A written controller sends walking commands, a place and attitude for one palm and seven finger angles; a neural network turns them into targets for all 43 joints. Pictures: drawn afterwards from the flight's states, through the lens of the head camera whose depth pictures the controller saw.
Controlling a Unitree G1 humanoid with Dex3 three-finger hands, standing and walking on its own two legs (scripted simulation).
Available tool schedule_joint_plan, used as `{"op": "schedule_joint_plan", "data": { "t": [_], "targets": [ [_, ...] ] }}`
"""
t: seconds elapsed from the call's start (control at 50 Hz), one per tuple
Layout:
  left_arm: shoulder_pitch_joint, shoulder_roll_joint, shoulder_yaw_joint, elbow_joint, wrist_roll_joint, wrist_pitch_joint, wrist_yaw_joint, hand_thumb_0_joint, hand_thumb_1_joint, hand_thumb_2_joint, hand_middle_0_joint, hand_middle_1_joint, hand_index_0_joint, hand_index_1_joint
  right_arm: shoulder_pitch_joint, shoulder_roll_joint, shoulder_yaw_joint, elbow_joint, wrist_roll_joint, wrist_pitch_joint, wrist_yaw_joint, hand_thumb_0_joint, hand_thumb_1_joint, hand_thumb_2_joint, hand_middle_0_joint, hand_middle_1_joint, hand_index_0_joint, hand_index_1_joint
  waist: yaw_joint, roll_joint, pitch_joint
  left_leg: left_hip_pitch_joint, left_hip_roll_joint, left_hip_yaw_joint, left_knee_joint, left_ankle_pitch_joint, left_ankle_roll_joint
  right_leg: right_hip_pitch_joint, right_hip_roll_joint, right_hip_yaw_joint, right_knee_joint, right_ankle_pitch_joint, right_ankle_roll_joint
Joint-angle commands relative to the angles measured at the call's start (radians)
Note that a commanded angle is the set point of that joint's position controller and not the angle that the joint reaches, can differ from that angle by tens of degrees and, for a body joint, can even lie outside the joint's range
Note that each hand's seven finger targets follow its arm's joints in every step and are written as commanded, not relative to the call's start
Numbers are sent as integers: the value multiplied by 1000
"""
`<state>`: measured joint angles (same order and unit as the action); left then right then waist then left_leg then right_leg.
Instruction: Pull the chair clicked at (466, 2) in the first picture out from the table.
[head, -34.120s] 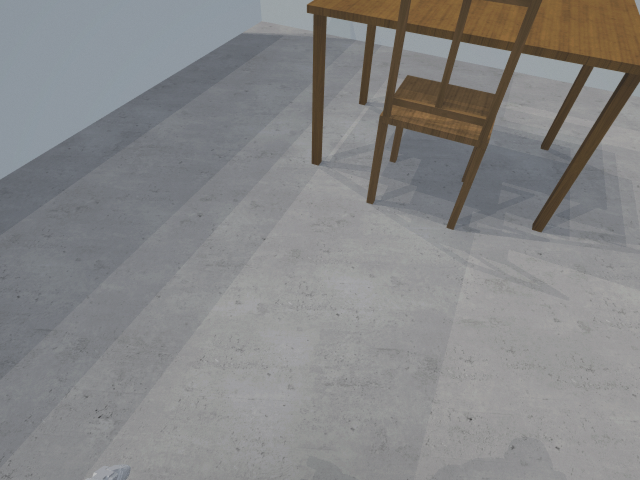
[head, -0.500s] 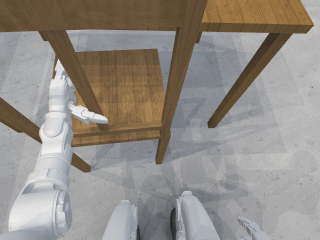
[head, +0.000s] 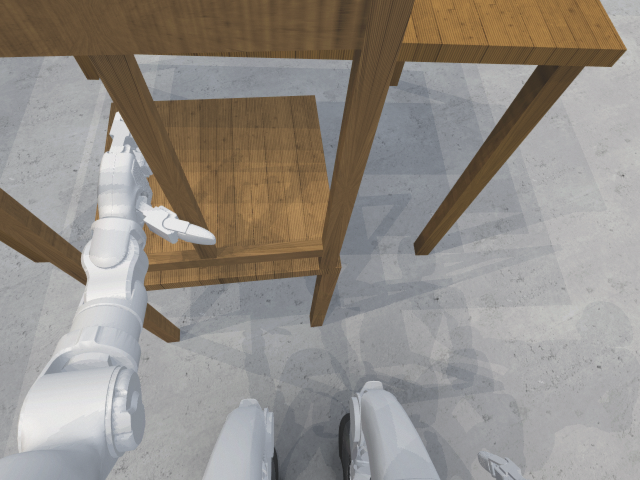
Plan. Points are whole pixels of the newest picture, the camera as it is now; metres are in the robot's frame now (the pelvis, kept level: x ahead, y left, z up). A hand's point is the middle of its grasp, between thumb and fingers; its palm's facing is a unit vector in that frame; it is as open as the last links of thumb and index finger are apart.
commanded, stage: hook a spindle and tug to test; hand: left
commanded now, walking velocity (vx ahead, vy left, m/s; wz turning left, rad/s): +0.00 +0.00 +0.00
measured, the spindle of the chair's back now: (177, 189) +0.43 +0.15 +0.07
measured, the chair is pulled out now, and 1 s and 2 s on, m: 0.06 0.01 0.03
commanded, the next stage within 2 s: step backward, pulling the chair out in 1.54 s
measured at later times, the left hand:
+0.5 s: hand (179, 185) +0.46 +0.16 +0.03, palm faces -0.01 -1.00 -0.04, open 14.4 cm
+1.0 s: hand (207, 185) +0.47 +0.13 +0.02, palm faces -0.03 -1.00 -0.04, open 5.9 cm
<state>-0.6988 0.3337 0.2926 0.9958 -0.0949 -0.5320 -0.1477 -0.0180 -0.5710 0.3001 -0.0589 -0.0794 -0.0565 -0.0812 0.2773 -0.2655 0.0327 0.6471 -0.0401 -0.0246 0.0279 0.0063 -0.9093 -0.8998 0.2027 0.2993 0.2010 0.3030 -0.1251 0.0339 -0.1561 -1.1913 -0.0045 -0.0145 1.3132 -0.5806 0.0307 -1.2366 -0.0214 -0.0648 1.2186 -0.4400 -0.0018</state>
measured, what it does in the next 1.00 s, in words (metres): stands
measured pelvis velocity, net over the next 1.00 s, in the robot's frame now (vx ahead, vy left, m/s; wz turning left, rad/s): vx -0.01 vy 0.00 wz -0.01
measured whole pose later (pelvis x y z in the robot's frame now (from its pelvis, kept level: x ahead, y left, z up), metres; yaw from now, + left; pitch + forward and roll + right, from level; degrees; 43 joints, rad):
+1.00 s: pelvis -0.01 +0.00 -0.01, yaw -1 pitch +26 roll -2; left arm -0.75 0.30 0.31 1.03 -0.04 -0.54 -0.11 -0.03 0.54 0.78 -0.50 -1.44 -0.50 -1.45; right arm 0.26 -0.25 0.05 0.61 -0.04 -0.01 0.02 0.01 -0.91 -0.90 0.20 0.30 0.20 0.30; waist -0.15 0.03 -0.15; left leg -1.22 0.00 0.00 1.34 -0.57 0.03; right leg -1.28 -0.02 -0.05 1.25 -0.43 0.00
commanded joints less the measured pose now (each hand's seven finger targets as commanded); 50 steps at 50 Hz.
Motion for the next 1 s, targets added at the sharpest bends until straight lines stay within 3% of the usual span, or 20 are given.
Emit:
{"op": "schedule_joint_plan", "data": {
  "t": [0.0,0.02,0.08,0.1,0.12,0.14,0.2,0.3,0.32,0.38,0.42,0.44,0.52,0.58,0.66,0.72,0.78,0.82,0.9,0.98],
  "targets": [
    [-425,135,-12,-228,-7,-69,2,0,-500,300,-60,-80,-60,-80,115,-167,-65,-67,0,-26,-4,0,-900,-900,200,300,200,300,-36,85,-503,321,-1,-52,-182,337,-37,281,44,23,-130,148,-35],
    [-411,150,-2,-228,-6,-70,2,0,-500,300,-60,-80,-60,-80,114,-169,-65,-68,1,-25,-5,0,-900,-900,200,300,200,300,-32,81,-502,314,-2,-48,-182,335,-35,294,44,26,-132,151,-35],
    [-399,112,-28,-275,-14,-74,-1,0,-500,300,-113,-244,-113,-244,113,-164,-69,-74,1,-26,-1,0,-900,-900,200,300,200,300,-29,103,-546,362,-1,-51,-182,396,-43,299,44,22,-128,191,-36],
    [-365,128,-12,-253,-15,-68,-1,0,-500,300,-130,-299,-130,-299,114,-165,-69,-72,2,-24,-2,0,-900,-900,200,300,200,300,-26,64,-541,341,1,-46,-180,386,-38,321,45,25,-131,197,-34],
    [-366,139,-6,-243,-16,-66,0,0,-500,300,-148,-354,-148,-354,111,-166,-66,-72,4,-22,-3,0,-900,-900,200,300,200,300,-27,66,-516,317,-1,-44,-183,366,-37,322,44,28,-134,187,-34],
    [-370,124,-14,-238,-17,-62,-1,0,-500,300,-166,-409,-166,-409,110,-162,-65,-71,3,-21,-3,0,-900,-900,200,300,200,300,-33,40,-500,294,-3,-40,-181,354,-29,335,44,30,-136,190,-31],
    [-392,130,-15,-252,-7,-67,2,0,-500,300,-218,-573,-218,-573,107,-161,-65,-72,2,-22,-4,0,-900,-900,200,300,200,300,-29,82,-500,307,-3,-42,-182,350,-34,312,41,30,-130,178,-34],
    [-374,93,-39,-244,-9,-65,3,0,-500,300,-306,-847,-306,-847,103,-157,-66,-73,3,-23,-2,0,-900,-900,200,300,200,300,-35,88,-485,326,0,-45,-182,372,-39,288,42,23,-130,184,-35],
    [-391,115,-22,-242,-11,-65,5,0,-500,300,-324,-902,-324,-902,108,-160,-66,-68,1,-22,-3,0,-900,-900,200,300,200,300,-37,49,-483,307,0,-46,-180,359,-36,304,43,23,-131,181,-33],
    [-396,96,-38,-241,-11,-63,0,0,-332,372,-377,-1066,-377,-1066,106,-157,-64,-73,2,-24,-4,0,-900,-900,200,300,200,300,-39,73,-501,311,-4,-43,-178,359,-33,305,42,28,-129,187,-33],
    [-395,120,-21,-239,-6,-62,2,0,-220,420,-412,-1176,-412,-1176,109,-161,-65,-70,0,-22,-5,0,-900,-900,200,300,200,300,-33,70,-500,312,-2,-48,-178,367,-38,300,41,24,-122,184,-34],
    [-387,98,-33,-238,-10,-59,1,0,-164,444,-430,-1231,-430,-1231,107,-158,-66,-73,2,-21,-3,0,-900,-900,200,300,200,300,-33,70,-503,310,-4,-44,-178,360,-36,302,42,25,-126,180,-34],
    [-429,77,-52,-209,-7,-54,7,0,60,540,-500,-1450,-500,-1450,108,-159,-67,-62,2,-20,-6,0,-900,-900,200,300,200,300,-51,54,-468,304,-1,-53,-176,336,-37,260,41,19,-127,152,-32],
    [-457,87,-47,-216,-2,-59,13,0,228,612,-500,-1450,-500,-1450,109,-160,-66,-64,0,-22,-7,0,-900,-900,200,300,200,300,-48,67,-492,306,-5,-55,-176,328,-35,265,40,20,-124,144,-34],
    [-494,93,-43,-172,10,-63,27,0,452,708,-500,-1450,-500,-1450,107,-160,-63,-60,-2,-22,-10,0,-900,-900,200,300,200,300,-59,57,-450,272,-8,-56,-177,269,-29,238,39,21,-127,97,-33],
    [-471,140,-4,-164,12,-63,30,0,620,780,-500,-1450,-500,-1450,104,-162,-60,-66,-2,-20,-10,0,-900,-900,200,300,200,300,-42,48,-484,250,-13,-45,-170,258,-24,278,40,32,-127,99,-33],
    [-493,168,22,-146,18,-61,41,0,788,852,-500,-1450,-500,-1450,97,-160,-52,-73,-4,-18,-11,0,-900,-900,200,300,200,300,-36,65,-471,214,-17,-41,-169,222,-22,278,38,34,-122,70,-32],
    [-482,197,52,-135,18,-60,51,0,900,900,-500,-1450,-500,-1450,93,-160,-49,-79,-5,-19,-13,0,-900,-900,200,300,200,300,-34,31,-457,179,-19,-33,-168,197,-15,302,39,43,-131,58,-29],
    [-443,245,96,-185,25,-72,65,0,900,900,-500,-1450,-500,-1450,89,-157,-45,-103,-5,-20,-10,0,-900,-900,200,300,200,300,-4,42,-517,183,-20,-26,-170,211,-15,348,39,52,-121,78,-31],
    [-388,260,112,-203,28,-67,73,0,900,900,-500,-1450,-500,-1450,84,-154,-41,-120,-4,-18,-8,0,-900,-900,200,300,200,300,6,28,-504,147,-19,-16,-176,189,-12,379,39,60,-124,75,-29]
  ]
}}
